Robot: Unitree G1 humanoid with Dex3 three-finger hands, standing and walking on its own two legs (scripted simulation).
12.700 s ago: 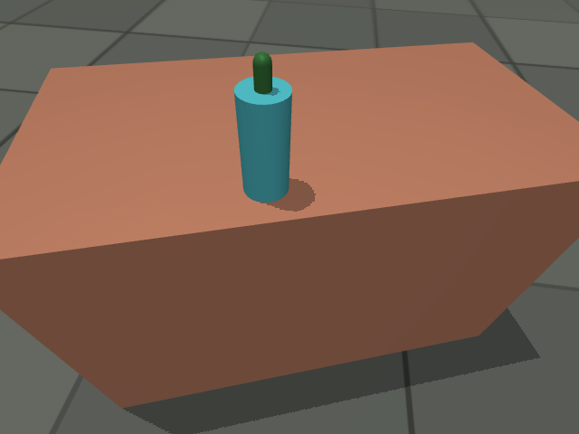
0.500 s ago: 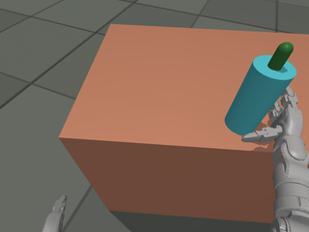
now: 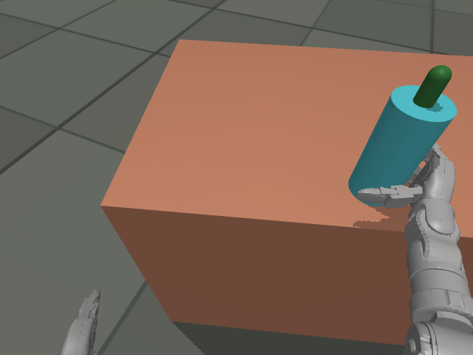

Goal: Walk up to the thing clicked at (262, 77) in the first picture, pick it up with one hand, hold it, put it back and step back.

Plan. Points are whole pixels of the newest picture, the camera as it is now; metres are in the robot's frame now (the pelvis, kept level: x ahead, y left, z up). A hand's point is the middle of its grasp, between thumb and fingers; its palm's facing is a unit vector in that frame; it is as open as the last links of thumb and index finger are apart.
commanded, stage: close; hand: right
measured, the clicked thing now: (400, 140) +0.44 -0.23 +0.16
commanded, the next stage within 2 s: settle in 0.26 s
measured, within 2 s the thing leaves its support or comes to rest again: leaves its support in 0.68 s
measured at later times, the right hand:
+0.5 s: hand (394, 175) +0.41 -0.23 +0.11, palm faces +0.27 +0.96 +0.02, open 11.4 cm
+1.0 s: hand (403, 163) +0.40 -0.23 +0.15, palm faces +0.27 +0.96 -0.04, open 11.6 cm
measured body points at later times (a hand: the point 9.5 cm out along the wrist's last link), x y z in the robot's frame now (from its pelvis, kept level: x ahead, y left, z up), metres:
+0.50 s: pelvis +0.01 +0.00 +0.00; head +0.02 -0.01 +0.45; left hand +0.15 +0.27 -0.06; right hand +0.39 -0.28 +0.12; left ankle -0.02 +0.12 -0.73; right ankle +0.02 -0.12 -0.73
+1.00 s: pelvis +0.00 +0.00 +0.01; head +0.01 +0.01 +0.46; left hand +0.15 +0.26 -0.07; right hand +0.38 -0.28 +0.15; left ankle -0.02 +0.12 -0.73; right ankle +0.02 -0.12 -0.73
